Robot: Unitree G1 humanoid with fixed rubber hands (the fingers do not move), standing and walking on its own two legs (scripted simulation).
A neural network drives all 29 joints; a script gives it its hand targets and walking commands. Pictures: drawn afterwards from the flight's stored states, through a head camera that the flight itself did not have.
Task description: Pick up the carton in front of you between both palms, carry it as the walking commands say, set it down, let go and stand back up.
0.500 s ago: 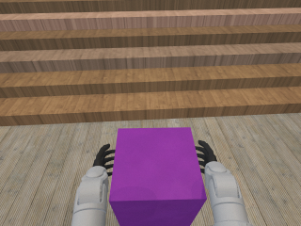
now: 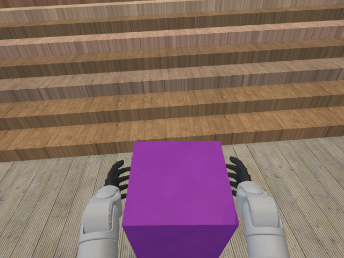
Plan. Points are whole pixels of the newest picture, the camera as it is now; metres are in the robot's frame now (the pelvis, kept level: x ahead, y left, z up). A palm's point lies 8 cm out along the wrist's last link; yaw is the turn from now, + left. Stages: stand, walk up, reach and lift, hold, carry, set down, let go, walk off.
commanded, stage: carry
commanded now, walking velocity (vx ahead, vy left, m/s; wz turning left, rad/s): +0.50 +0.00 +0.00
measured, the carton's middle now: (177, 202) +0.30 +0.00 +0.01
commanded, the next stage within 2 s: none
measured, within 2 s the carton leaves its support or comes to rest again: neither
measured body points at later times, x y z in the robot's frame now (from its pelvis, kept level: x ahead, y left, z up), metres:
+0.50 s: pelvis +0.21 +0.00 +0.01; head +0.20 -0.01 +0.46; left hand +0.49 +0.14 +0.09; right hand +0.48 -0.16 +0.09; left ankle +0.11 +0.11 -0.74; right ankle +0.31 -0.12 -0.71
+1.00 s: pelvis +0.55 -0.02 -0.01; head +0.54 -0.02 +0.44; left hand +0.82 +0.14 +0.08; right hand +0.83 -0.16 +0.08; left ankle +0.69 +0.09 -0.72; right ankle +0.38 -0.11 -0.74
